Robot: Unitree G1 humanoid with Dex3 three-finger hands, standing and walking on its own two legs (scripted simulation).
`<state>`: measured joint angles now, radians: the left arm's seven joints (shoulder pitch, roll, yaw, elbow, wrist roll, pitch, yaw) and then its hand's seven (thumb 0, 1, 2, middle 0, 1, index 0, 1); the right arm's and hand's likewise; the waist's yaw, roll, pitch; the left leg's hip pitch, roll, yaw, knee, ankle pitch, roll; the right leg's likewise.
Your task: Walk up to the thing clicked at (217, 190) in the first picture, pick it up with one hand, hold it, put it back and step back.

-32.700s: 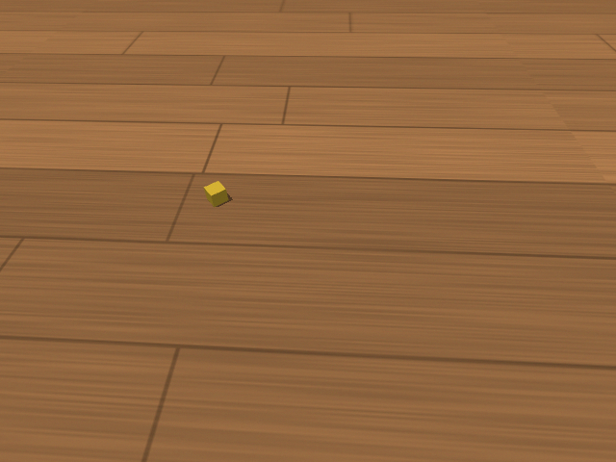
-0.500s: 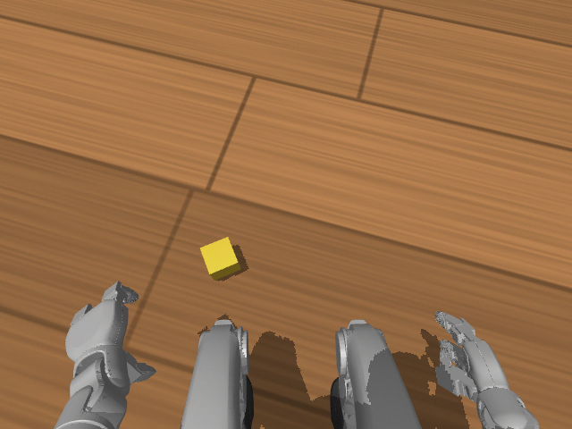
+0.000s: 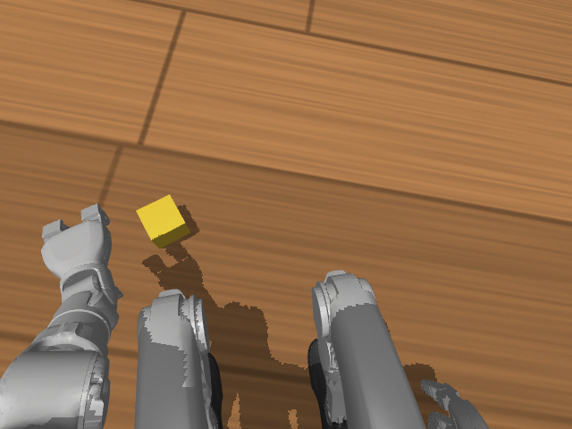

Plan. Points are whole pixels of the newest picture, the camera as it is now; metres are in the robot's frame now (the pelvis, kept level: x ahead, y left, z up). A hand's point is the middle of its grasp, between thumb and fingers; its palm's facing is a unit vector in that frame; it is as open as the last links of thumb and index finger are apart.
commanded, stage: rise first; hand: left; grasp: from above
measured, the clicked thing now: (164, 222) +0.52 +0.21 -0.37
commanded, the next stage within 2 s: none
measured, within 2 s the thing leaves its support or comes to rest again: neither
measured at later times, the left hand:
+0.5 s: hand (122, 249) +0.42 +0.25 -0.22, palm faces -0.37 -0.21 -0.90, open 12.8 cm
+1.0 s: hand (133, 242) +0.44 +0.23 -0.24, palm faces -0.37 -0.21 -0.90, open 12.5 cm
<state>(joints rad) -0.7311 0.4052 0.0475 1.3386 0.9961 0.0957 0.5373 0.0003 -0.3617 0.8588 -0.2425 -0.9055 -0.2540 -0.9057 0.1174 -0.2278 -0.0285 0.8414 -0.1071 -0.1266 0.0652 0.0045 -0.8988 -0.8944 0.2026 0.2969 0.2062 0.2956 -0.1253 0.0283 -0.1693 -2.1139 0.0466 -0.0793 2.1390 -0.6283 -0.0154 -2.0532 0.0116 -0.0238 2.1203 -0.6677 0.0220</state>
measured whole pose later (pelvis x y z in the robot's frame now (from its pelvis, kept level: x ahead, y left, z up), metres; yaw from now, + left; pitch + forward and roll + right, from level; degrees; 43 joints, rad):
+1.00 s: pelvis +0.01 +0.00 -0.07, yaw -2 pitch +34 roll -5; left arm -0.98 0.49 0.17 1.61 1.00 0.09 0.60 0.00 -0.26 0.74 -0.32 -0.85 -0.34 -0.84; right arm 0.13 -0.27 0.00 0.88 -0.18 -0.20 0.24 0.00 -0.91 -0.90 0.20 0.30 0.20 0.30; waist -0.20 0.03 -0.07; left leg -2.31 0.05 -0.13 2.37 -0.66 -0.03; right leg -2.24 0.03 -0.05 2.33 -0.69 0.02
